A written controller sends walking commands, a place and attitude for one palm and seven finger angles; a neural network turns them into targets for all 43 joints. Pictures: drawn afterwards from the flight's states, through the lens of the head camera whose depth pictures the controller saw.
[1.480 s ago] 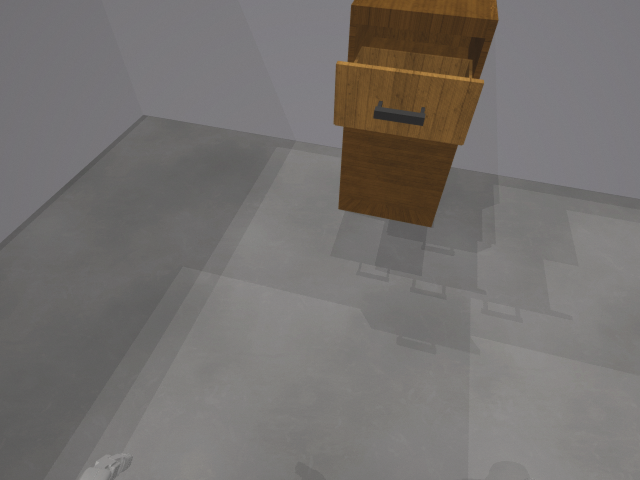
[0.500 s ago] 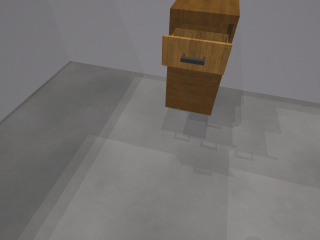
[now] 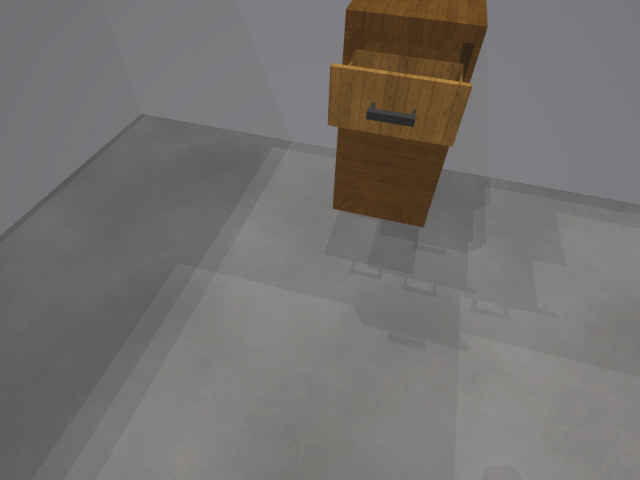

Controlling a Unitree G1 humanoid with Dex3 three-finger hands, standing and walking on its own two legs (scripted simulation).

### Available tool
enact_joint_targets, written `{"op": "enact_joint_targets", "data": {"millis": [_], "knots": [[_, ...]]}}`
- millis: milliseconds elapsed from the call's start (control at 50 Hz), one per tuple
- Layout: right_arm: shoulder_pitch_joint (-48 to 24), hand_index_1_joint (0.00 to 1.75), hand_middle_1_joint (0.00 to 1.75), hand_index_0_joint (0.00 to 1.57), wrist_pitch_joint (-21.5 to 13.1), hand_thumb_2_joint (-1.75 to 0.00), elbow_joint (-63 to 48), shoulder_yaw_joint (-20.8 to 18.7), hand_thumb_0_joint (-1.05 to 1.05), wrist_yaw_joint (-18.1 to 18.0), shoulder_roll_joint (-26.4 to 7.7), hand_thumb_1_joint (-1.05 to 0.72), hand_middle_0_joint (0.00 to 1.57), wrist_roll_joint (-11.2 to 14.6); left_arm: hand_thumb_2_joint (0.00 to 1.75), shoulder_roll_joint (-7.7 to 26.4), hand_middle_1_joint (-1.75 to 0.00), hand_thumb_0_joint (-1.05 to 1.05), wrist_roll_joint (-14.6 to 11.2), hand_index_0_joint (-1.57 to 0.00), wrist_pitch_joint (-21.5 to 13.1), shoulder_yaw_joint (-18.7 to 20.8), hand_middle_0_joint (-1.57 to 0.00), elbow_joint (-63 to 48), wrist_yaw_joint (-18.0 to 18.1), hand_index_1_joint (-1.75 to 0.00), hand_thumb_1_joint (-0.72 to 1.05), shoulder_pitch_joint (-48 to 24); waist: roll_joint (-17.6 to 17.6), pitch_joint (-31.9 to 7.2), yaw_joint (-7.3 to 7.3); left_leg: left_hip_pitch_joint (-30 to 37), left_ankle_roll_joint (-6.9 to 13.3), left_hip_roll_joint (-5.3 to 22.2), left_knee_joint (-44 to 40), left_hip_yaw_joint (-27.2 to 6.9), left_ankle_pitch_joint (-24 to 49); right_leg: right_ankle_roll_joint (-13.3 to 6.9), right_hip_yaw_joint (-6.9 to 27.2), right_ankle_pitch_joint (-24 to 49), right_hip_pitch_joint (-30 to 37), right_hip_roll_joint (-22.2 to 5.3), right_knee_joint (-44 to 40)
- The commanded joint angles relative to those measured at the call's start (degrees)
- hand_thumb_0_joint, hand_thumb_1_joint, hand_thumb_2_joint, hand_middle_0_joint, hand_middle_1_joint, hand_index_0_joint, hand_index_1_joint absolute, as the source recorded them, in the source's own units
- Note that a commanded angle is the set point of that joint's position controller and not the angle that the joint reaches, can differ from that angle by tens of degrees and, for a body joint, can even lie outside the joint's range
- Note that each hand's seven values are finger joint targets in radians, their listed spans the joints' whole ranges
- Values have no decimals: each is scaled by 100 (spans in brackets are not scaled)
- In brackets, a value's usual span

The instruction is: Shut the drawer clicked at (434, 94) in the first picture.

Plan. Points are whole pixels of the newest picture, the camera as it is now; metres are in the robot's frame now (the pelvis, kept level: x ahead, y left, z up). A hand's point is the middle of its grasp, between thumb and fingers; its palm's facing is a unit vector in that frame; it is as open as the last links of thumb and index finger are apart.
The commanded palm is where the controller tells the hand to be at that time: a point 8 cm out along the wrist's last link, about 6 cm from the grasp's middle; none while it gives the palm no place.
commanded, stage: look at it before walking up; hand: left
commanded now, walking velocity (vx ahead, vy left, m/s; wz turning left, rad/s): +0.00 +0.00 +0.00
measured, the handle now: (391, 113) +1.04 -0.13 -0.07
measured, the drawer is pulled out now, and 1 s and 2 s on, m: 0.28 0.28 0.28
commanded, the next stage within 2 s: walk to a spot facing it in 0.06 s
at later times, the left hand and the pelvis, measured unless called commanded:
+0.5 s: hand out of the picture +0.08 +0.17 -0.18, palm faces -0.13 -0.96 -0.24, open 7.4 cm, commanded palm none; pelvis +0.05 -0.03 -0.02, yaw -10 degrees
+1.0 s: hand (251, 446) +0.21 +0.12 -0.18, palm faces -0.23 -0.96 -0.18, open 7.4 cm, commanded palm none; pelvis +0.23 -0.06 -0.01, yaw -21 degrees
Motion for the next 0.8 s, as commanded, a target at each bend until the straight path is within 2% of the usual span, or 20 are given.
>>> {"op": "enact_joint_targets", "data": {"millis": [0, 140, 180, 240, 280, 300, 320, 360, 420, 440, 460, 480, 500, 520, 540, 580, 620, 660, 720, 780], "knots": [[-209, 30, 30, 20, -141, -90, -359, -220, 0, -72, -1164, -90, 20, -5, 90, 1140, -30, 0, -9, -20, -165, 248, -20, -346, 66, -30, 90, -185, 24, -283, -38, 83, 199, 654, -339, -529, 708, -167, 613, 711, -46, -660, -363], [-253, 30, 30, 20, -155, -90, -347, -216, 0, -79, -1185, -90, 20, -5, 90, 1148, -30, 0, -14, -20, -174, 249, -20, -329, 74, -30, 90, -182, 50, -331, -26, 139, 202, 663, -329, -517, 928, -161, 598, 991, 47, -685, -325], [100, 30, 30, 20, -84, -90, -220, -86, 0, -63, -573, -90, 20, -54, 90, 526, -30, 0, -12, -20, -60, 137, -20, -188, 81, -30, 90, 190, 26, -357, -41, 220, 105, 643, -175, -292, 286, -127, 633, 338, -94, -601, -230], [347, 30, 30, 20, -24, -90, -288, -176, 0, -57, -657, -90, 20, -85, 90, 497, -30, 0, 36, -20, 51, 208, -20, -312, -13, -30, 90, 316, 226, 110, -51, 2, 231, 776, -285, -369, -1364, -203, 677, -1174, -752, -318, 46], [465, 30, 30, 20, -15, -90, -407, -290, 0, -64, -833, -90, 20, -95, 90, 446, -30, 0, 57, -20, 67, 269, -20, -488, -81, -30, 90, 371, 538, 484, -88, -60, 439, 1083, -555, -737, -2144, -206, 500, -1461, -1340, -38, 635], [633, 30, 30, 20, -28, -90, -449, -360, 0, -70, -965, -90, 20, -85, 90, 383, -30, 0, 62, -20, 55, 286, -20, -588, -111, -30, 90, 347, 805, 563, -145, 76, 629, 1421, -783, -1060, -2333, -167, 183, -1337, -1674, 136, 1255], [725, 30, 30, 20, -69, -90, -493, -425, 0, -83, -1027, -90, 20, -74, 90, 263, -30, 0, 57, -20, 45, 309, -20, -707, -133, -30, 90, 257, 1037, 635, -193, 250, 897, 1846, -982, -1322, -2136, -102, -114, -1355, -2048, 110, 1980], [914, 30, 30, 20, -159, -90, -533, -471, 0, -92, -932, -90, 20, -91, 90, 176, -30, 0, 66, -20, 6, 366, -20, -968, -176, -30, 90, -47, 939, 717, -284, 594, 1154, 2153, -964, -1239, -1113, -67, -26, -1688, -2612, -239, 2556], [619, 30, 30, 20, -199, -90, -659, -483, 0, -91, -777, -90, 20, -125, 90, -77, -30, 0, 43, -20, -61, 421, -20, -949, -236, -30, 90, 402, 776, 471, 23, 173, 839, 1956, -318, -212, -35, -97, -290, -1395, -1613, -393, 1865], [453, 30, 30, 20, -195, -90, -702, -484, 0, -91, -724, -90, 20, -121, 90, -125, -30, 0, 50, -20, -80, 455, -20, -800, -248, -30, 90, 909, 639, 254, 278, -270, 621, 1706, 332, 212, -128, -124, -449, -852, -705, -274, 1311], [337, 30, 30, 20, -188, -90, -765, -467, 0, -64, -609, -90, 20, -104, 90, 10, -30, 0, 74, -20, -116, 511, -20, -536, -229, -30, 90, 1748, 88, -59, 655, -865, 377, 1261, 1575, 665, -382, -174, -512, -335, 390, -46, 691], [260, 30, 30, 20, -185, -90, -997, -374, 0, -2, -174, -90, 20, -24, 90, 707, -30, 0, 122, -20, -221, 659, -20, -344, -127, -30, 90, 2502, -1862, -190, 905, -2422, 14, 519, 3546, 1199, -1645, -651, 1768, -1192, 1277, -1323, -397], [-89, 30, 30, 20, -236, -90, -1308, -306, 0, 34, -28, -90, 20, -47, 90, 1039, -30, 0, 17, -20, -264, 703, -20, -337, -20, -30, 90, 2755, -2182, -105, 887, -3437, -62, 162, 4737, 669, -2270, -1181, 3789, -683, 1336, -2246, -1154], [-227, 30, 30, 20, -268, -90, -1325, -378, 0, 16, -200, -90, 20, -59, 90, 888, -30, 0, -23, -20, -271, 709, -20, -405, 53, -30, 90, 2620, -1382, -3, 805, -3569, 17, 424, 4981, 114, -1825, -1401, 3550, -590, 1322, -2179, -1035], [-390, 30, 30, 20, -291, -90, -1287, -393, 0, 31, -131, -90, 20, -47, 90, 608, -30, 0, -11, -20, -291, 652, -20, -480, 47, -30, 90, 2297, -963, 298, 695, -3577, 26, 598, 5048, 65, -1332, -1393, 3207, -533, 828, -1942, -1014], [-169, 30, 30, 20, -245, -90, -1156, -413, 0, 45, 6, -90, 20, -103, 90, 231, -30, 0, 23, -20, -329, 526, -20, -644, 46, -30, 90, 1757, -207, 501, 294, -3238, -77, 716, 4897, 2, -731, -1319, 2531, -320, 98, -1682, -992], [155, 30, 30, 20, -176, -90, -1011, -422, 0, 77, 184, -90, 20, -126, 90, 64, -30, 0, 36, -20, -396, 500, -20, -643, 46, -30, 90, 1749, -126, 395, 103, -3046, -163, 679, 4738, 112, -271, -1137, 1921, 246, -51, -1348, -1015], [247, 30, 30, 20, -115, -90, -1044, -442, 0, 93, 234, -90, 20, -118, 90, -4, -30, 0, 31, -20, -447, 490, -20, -580, 46, -30, 90, 1793, -237, 374, 8, -3152, -234, 681, 4608, 118, 66, -1079, 1625, 402, -64, -1198, -1091], [106, 30, 30, 20, -116, -90, -1162, -454, 0, 124, 297, -90, 20, -112, 90, -89, -30, 0, 30, -20, -515, 481, -20, -479, 69, -30, 90, 1985, -373, 300, 20, -3463, -291, 664, 4336, 120, 438, -1005, 1410, 920, 296, -1053, -1062], [-313, 30, 30, 20, -153, -90, -1350, -432, 0, 135, 349, -90, 20, -109, 90, -207, -30, 0, 41, -20, -541, 459, -20, -363, 112, -30, 90, 2231, -434, 334, 167, -3738, -298, 635, 3964, 185, 512, -1013, 1435, 1645, 705, -1039, -930]]}}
